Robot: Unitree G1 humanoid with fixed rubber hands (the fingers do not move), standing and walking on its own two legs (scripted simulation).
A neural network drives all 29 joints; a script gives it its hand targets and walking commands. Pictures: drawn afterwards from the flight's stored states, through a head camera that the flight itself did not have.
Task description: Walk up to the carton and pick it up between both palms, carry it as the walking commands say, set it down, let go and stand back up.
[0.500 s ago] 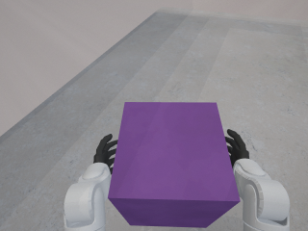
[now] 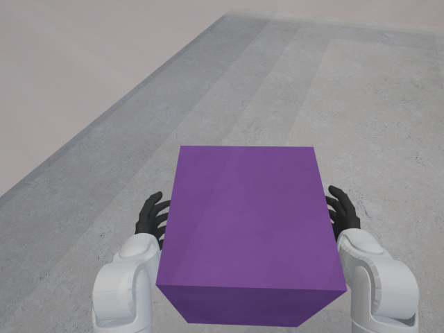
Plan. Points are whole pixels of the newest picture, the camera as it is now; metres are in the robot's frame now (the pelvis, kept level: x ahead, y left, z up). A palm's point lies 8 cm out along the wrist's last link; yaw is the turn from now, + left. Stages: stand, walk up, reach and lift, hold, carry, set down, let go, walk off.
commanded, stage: carry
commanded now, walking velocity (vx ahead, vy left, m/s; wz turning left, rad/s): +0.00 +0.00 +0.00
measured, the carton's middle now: (243, 244) +0.25 -0.01 +0.03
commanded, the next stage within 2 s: hold in 0.48 s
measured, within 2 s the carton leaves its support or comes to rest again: neither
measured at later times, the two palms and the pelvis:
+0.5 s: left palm (154, 232) +0.25 +0.14 +0.09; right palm (345, 228) +0.25 -0.16 +0.09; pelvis +0.01 -0.01 +0.00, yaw +0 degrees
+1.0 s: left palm (164, 252) +0.24 +0.14 +0.03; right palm (339, 254) +0.23 -0.17 +0.02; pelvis -0.02 -0.02 +0.00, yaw +1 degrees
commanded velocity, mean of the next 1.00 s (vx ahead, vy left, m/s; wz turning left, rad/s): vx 0.00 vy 0.00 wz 0.00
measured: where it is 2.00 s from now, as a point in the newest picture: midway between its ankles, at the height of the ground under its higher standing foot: outside the picture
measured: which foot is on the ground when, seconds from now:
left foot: down 0.00-1.00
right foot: down 0.00-1.00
